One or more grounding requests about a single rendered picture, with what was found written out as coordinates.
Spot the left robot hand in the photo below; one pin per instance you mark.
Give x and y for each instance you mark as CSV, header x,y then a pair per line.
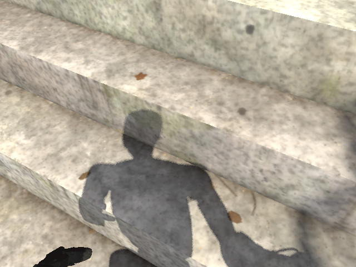
x,y
62,257

